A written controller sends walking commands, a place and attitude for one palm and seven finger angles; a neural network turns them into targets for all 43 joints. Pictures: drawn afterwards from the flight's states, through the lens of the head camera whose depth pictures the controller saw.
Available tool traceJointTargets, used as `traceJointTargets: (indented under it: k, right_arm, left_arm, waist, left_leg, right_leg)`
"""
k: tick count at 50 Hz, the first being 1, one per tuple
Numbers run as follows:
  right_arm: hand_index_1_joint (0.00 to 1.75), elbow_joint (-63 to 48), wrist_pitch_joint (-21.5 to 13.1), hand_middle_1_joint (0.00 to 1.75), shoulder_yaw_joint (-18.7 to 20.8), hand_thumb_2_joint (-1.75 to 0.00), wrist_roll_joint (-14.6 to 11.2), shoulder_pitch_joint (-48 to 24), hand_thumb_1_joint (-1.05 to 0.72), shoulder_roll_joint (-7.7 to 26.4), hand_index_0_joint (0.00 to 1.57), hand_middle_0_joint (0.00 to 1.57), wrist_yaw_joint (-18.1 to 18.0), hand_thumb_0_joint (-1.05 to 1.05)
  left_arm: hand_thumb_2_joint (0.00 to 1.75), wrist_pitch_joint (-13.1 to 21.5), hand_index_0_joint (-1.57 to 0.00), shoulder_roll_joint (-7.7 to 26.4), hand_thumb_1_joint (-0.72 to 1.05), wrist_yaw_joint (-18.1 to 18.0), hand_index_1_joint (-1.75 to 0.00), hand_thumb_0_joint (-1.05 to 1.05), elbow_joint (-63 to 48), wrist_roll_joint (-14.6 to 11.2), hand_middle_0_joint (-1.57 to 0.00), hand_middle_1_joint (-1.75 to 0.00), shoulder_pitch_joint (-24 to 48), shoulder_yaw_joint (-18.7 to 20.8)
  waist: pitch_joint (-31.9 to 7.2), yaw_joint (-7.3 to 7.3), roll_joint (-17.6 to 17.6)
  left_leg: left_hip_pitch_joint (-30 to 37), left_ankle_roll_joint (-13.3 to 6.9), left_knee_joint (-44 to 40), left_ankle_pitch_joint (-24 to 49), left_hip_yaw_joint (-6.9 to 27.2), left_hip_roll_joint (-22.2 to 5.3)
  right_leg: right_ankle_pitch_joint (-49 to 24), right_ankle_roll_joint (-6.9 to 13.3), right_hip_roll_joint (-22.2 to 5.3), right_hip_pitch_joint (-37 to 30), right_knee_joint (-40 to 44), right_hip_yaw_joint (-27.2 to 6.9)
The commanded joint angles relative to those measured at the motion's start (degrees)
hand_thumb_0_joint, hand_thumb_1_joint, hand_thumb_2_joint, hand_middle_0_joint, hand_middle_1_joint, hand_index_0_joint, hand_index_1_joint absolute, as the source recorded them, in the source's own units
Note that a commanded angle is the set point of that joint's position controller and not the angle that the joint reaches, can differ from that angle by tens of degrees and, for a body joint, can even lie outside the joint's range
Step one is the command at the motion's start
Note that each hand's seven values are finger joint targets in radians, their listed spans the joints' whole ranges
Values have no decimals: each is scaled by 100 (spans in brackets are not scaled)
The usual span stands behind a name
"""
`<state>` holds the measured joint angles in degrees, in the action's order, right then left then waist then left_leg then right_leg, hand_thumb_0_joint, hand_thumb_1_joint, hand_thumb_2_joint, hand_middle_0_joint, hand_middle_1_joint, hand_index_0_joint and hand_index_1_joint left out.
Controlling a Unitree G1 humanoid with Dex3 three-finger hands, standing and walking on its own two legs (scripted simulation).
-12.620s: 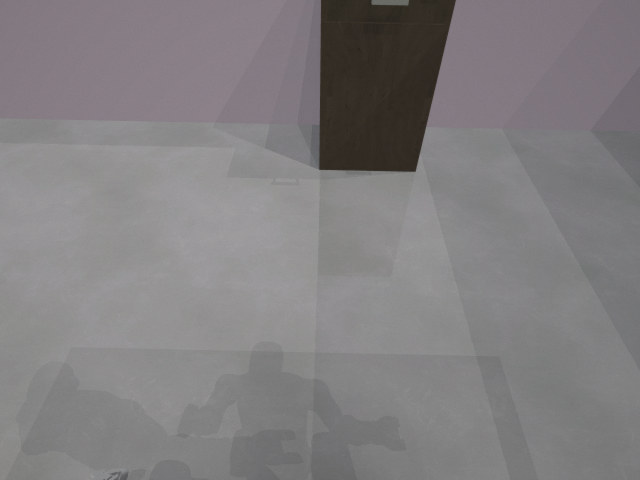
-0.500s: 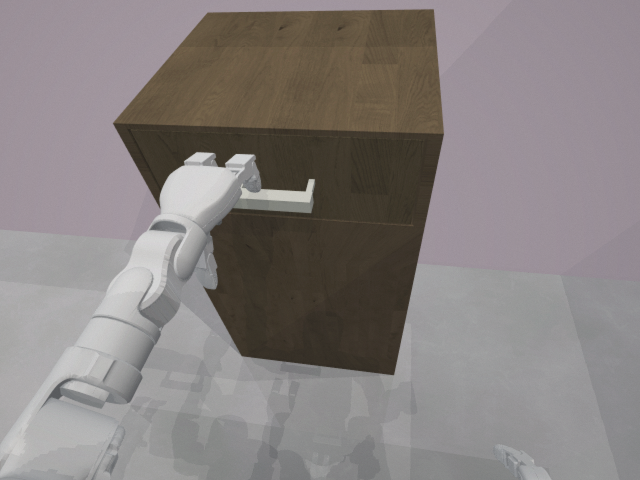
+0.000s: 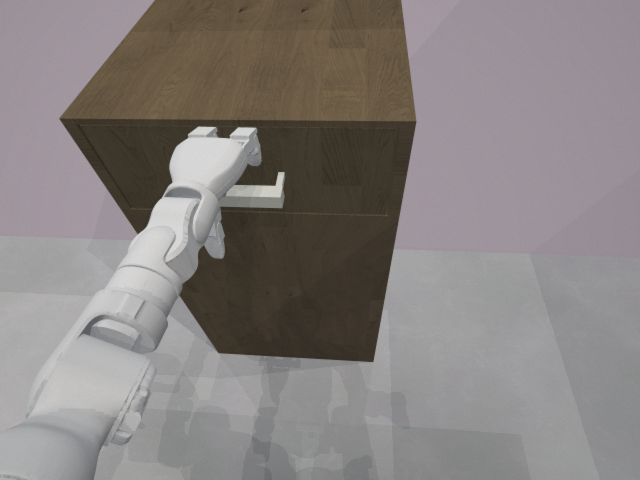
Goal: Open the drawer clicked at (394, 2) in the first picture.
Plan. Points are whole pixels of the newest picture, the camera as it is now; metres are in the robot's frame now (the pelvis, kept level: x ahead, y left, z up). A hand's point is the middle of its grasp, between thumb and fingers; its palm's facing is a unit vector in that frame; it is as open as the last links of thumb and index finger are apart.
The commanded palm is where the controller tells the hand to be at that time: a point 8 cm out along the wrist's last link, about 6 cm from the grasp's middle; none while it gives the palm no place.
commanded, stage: move the hooked fingers above the handle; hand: left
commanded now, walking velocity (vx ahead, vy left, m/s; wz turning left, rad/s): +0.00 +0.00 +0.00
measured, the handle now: (241, 186) +0.53 +0.14 +0.05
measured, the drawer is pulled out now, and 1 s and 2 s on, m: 0.00 0.00 0.00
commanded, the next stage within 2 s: lower the fingers behind the handle in 1.08 s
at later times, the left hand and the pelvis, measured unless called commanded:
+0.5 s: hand (235, 185) +0.48 +0.13 +0.10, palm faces -0.02 -0.01 -1.00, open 13.8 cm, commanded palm +0.46 +0.14 +0.16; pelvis +0.00 +0.00 +0.00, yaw -1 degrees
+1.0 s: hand (229, 180) +0.48 +0.14 +0.10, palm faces -0.01 -0.02 -1.00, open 13.7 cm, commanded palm +0.46 +0.16 +0.16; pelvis -0.01 +0.00 +0.00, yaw -1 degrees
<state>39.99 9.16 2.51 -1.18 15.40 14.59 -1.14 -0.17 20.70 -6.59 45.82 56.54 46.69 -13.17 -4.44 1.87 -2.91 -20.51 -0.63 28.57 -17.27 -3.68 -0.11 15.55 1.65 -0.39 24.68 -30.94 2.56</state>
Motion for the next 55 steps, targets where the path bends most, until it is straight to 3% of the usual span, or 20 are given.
traceJointTargets:
  k: [1, 4, 6, 11, 14, 15, 16, 23, 27, 29, 31, 33, 35, 38, 41, 49, 50, 51, 53, 55]
  right_arm:
    - [30, -482, -176, 30, 222, -90, 3, 233, -90, 703, 20, 20, -46, 0]
    - [30, -501, -186, 30, 236, -90, 38, 306, -90, 741, 20, 20, -59, 0]
    - [30, -535, -177, 30, 252, -90, 43, 327, -90, 695, 20, 20, -42, 0]
    - [30, -523, -168, 30, 237, -90, 2, 341, -90, 765, 20, 20, -56, 0]
    - [30, -536, -187, 30, 249, -90, 9, 371, -90, 774, 20, 20, -86, 0]
    - [30, -537, -191, 30, 250, -90, 9, 375, -90, 760, 20, 20, -84, 0]
    - [30, -553, -190, 30, 251, -90, 10, 347, -90, 728, 20, 20, -86, 0]
    - [30, -569, -235, 30, 226, -90, -1, 330, -90, 724, 20, 20, -113, 0]
    - [30, -563, -240, 30, 202, -90, 1, 303, -90, 736, 20, 20, -139, 0]
    - [30, -546, -251, 30, 194, -90, -12, 279, -90, 751, 20, 20, -155, 0]
    - [30, -570, -263, 30, 176, -90, -18, 268, -90, 761, 20, 20, -180, 0]
    - [30, -553, -268, 30, 173, -90, -18, 301, -90, 765, 20, 20, -194, 0]
    - [30, -582, -262, 30, 175, -90, -23, 312, -90, 784, 20, 20, -215, 0]
    - [30, -578, -239, 30, 163, -90, -25, 324, -90, 788, 20, 20, -224, 0]
    - [30, -609, -242, 30, 158, -90, -24, 318, -90, 806, 20, 20, -242, 0]
    - [30, -616, -228, 30, 163, -90, -28, 401, -90, 822, 20, 20, -232, 0]
    - [30, -634, -244, 30, 176, -90, -22, 387, -90, 809, 20, 20, -216, 0]
    - [30, -620, -243, 30, 187, -90, -27, 417, -90, 801, 20, 20, -216, 0]
    - [30, -618, -250, 30, 170, -90, -28, 409, -90, 808, 20, 20, -217, 0]
    - [30, -599, -262, 30, 183, -90, -25, 468, -90, 842, 20, 20, -216, 0]
  left_arm:
    - [30, -58, -30, 990, -50, -404, -120, 0, -645, 58, -30, -120, 3094, 516]
    - [30, -90, -30, 1383, -50, -487, -120, 0, -557, 110, -30, -120, 3150, 869]
    - [30, -85, -30, 1297, -50, -512, -120, 0, -675, 156, -30, -120, 3189, 791]
    - [30, -241, -30, 1233, -50, -487, -120, 0, -302, 173, -30, -120, 3035, 720]
    - [30, -229, -30, 1273, -50, -473, -120, 0, -410, 186, -30, -120, 3207, 736]
    - [30, -219, -30, 1347, -50, -473, -120, 0, -474, 196, -30, -120, 3212, 773]
    - [30, -234, -30, 1103, -50, -453, -120, 0, -460, 169, -30, -120, 3160, 586]
    - [30, -136, -30, 994, -50, -432, -120, 0, -447, 139, -30, -120, 3246, 506]
    - [30, -161, -30, 1343, -50, -519, -120, 0, -322, 169, -30, -120, 3285, 767]
    - [30, -223, -30, 1327, -50, -534, -120, 0, -128, 176, -30, -120, 3373, 746]
    - [30, -253, -30, 1529, -50, -531, -120, 0, -127, 195, -30, -120, 3353, 857]
    - [30, -276, -30, 1362, -50, -466, -120, 0, -80, 197, -30, -120, 3482, 666]
    - [30, -237, -30, 1525, -50, -390, -120, 0, -84, 178, -30, -120, 3424, 779]
    - [30, -238, -30, 1380, -50, -332, -120, 0, 16, 163, -30, -120, 3348, 673]
    - [30, -208, -30, 1606, -50, -326, -120, 0, 125, 168, -30, -120, 3228, 857]
    - [30, -145, -30, 1626, -50, -364, -120, 0, 128, 186, -30, -120, 3290, 888]
    - [30, -126, -30, 1501, -50, -381, -120, 0, -13, 167, -30, -120, 3421, 759]
    - [30, -143, -30, 1557, -50, -391, -120, 0, 137, 195, -30, -120, 3180, 863]
    - [30, -165, -30, 1458, -50, -407, -120, 0, 134, 193, -30, -120, 3285, 750]
    - [30, -114, -30, 1745, -50, -434, -120, 0, 55, 211, -30, -120, 3444, 957]
  waist:
    - [-2026, 225, 555]
    - [-2380, 109, 446]
    - [-2639, 79, 330]
    - [-2110, 170, 581]
    - [-2266, 198, 631]
    - [-2405, 150, 442]
    - [-2300, 191, 437]
    - [-2094, 263, 550]
    - [-2168, 216, 550]
    - [-1978, 304, 745]
    - [-2137, 227, 584]
    - [-2134, 321, 567]
    - [-2235, 304, 587]
    - [-2036, 344, 630]
    - [-2025, 283, 586]
    - [-2087, 296, 650]
    - [-2113, 317, 501]
    - [-2089, 254, 578]
    - [-1999, 314, 570]
    - [-2123, 300, 572]
  left_leg:
    - [353, -162, -34, 2163, 98, 143]
    - [313, -168, -9, 2319, 68, 155]
    - [371, -161, 16, 2533, 58, 147]
    - [147, -177, -90, 2139, 27, 121]
    - [230, -189, -107, 2085, 21, 123]
    - [266, -190, -97, 2097, 12, 130]
    - [317, -193, -98, 2103, -1, 128]
    - [331, -200, -102, 1888, 25, 129]
    - [211, -192, -106, 1817, 7, 147]
    - [98, -199, -102, 1688, 4, 146]
    - [95, -203, -102, 1709, -11, 153]
    - [115, -200, -69, 1721, -16, 149]
    - [82, -209, -45, 1791, -23, 160]
    - [64, -199, -38, 1714, -28, 146]
    - [-28, -200, -29, 1671, -40, 152]
    - [-67, -189, -1, 1692, -2, 135]
    - [-11, -192, -7, 1662, -3, 135]
    - [-31, -189, -2, 1660, -13, 135]
    - [-54, -188, -12, 1589, -12, 119]
    - [-63, -194, -13, 1592, 15, 113]
  right_leg:
    - [-2278, 28, 86, -1206, 113, -217]
    - [-2431, 43, 86, -1476, 38, -248]
    - [-2646, 46, 89, -1569, -31, -244]
    - [-2329, 17, 100, -1361, 90, -223]
    - [-2232, 14, 85, -1452, 128, -241]
    - [-2267, 18, 86, -1480, 100, -272]
    - [-2289, 17, 88, -1402, 130, -252]
    - [-2067, 1, 88, -1225, 176, -250]
    - [-2058, -12, 68, -1359, 157, -283]
    - [-1947, -34, 51, -1305, 212, -290]
    - [-2020, -24, 47, -1398, 167, -316]
    - [-2077, -40, 37, -1341, 159, -312]
    - [-2204, -53, 21, -1476, 145, -339]
    - [-2103, -55, 35, -1283, 163, -309]
    - [-2062, -49, 26, -1335, 151, -330]
    - [-1950, -30, 50, -1277, 110, -290]
    - [-1936, -36, 50, -1210, 126, -313]
    - [-1910, -25, 63, -1218, 114, -296]
    - [-1828, -33, 63, -1117, 134, -286]
    - [-1801, -33, 63, -1183, 121, -305]
